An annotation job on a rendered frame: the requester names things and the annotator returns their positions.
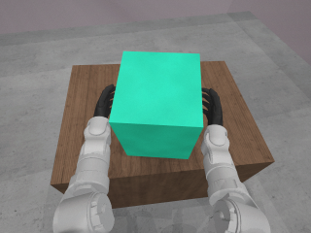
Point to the carton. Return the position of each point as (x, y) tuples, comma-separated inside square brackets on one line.
[(157, 107)]

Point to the right robot forearm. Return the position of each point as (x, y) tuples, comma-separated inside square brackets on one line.
[(221, 175)]

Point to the robot left hand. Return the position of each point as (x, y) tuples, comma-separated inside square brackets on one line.
[(104, 102)]

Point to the left robot forearm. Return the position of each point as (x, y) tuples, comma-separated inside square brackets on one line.
[(93, 162)]

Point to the pedestal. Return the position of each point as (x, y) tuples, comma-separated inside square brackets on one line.
[(144, 180)]

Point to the robot left upper arm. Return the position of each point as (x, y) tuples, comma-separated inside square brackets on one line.
[(87, 213)]

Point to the robot right hand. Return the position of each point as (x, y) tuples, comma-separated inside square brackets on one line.
[(215, 112)]

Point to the robot right upper arm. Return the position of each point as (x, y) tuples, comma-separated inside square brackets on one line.
[(230, 216)]

